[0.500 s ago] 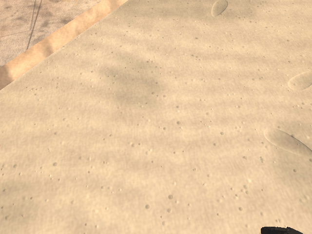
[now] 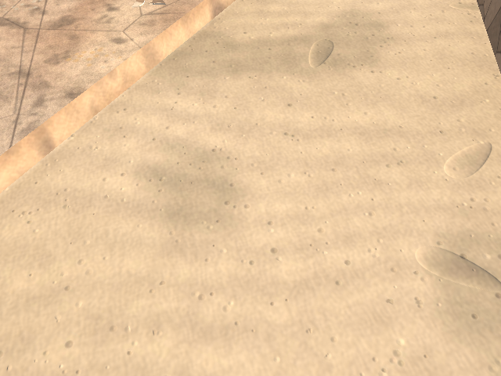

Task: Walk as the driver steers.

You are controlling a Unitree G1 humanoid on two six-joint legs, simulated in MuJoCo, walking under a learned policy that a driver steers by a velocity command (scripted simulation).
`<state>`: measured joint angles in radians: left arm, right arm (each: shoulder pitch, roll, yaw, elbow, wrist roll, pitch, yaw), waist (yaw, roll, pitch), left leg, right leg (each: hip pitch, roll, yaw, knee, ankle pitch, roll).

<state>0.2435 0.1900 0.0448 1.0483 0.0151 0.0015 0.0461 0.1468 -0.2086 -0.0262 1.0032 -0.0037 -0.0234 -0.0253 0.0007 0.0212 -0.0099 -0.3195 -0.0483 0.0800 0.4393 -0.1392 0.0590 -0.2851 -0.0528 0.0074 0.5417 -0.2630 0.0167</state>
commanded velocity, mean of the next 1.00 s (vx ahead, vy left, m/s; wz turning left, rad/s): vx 0.03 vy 0.00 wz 0.00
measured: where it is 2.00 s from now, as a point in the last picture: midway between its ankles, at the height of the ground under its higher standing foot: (297, 357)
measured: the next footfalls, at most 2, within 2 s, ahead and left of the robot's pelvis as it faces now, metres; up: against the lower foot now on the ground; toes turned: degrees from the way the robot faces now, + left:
right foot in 1.18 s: +0.13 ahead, -0.16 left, +0.00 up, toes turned -3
left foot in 1.64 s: +0.51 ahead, +0.07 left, +0.00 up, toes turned +4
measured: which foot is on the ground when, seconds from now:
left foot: down 0.00-1.00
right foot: down 0.00-0.92, up 0.94-1.00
